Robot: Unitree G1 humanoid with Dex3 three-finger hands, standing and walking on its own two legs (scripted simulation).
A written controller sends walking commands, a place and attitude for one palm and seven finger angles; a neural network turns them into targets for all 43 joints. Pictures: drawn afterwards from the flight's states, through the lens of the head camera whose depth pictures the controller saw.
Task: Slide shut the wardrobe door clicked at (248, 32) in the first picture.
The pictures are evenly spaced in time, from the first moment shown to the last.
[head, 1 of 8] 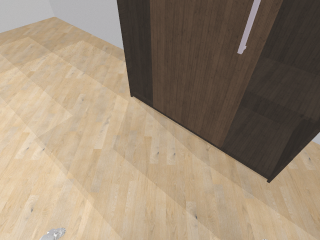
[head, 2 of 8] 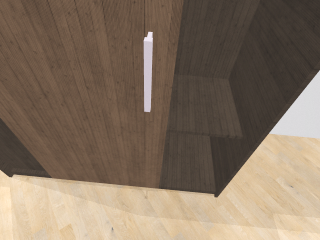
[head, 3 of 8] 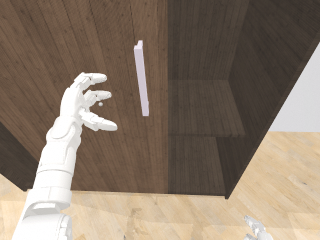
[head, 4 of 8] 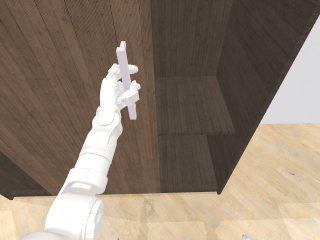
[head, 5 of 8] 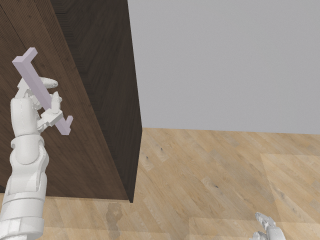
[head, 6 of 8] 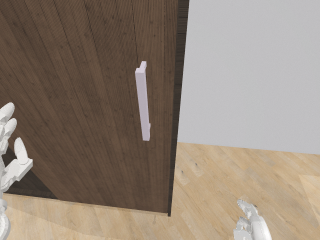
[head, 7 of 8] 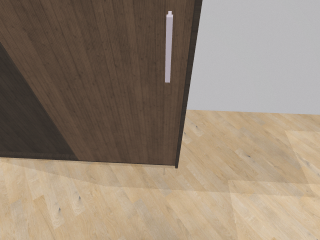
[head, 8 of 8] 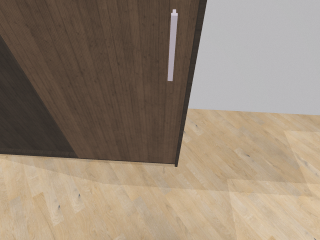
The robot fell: no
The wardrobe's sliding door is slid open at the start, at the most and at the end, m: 0.36 0.36 0.00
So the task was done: yes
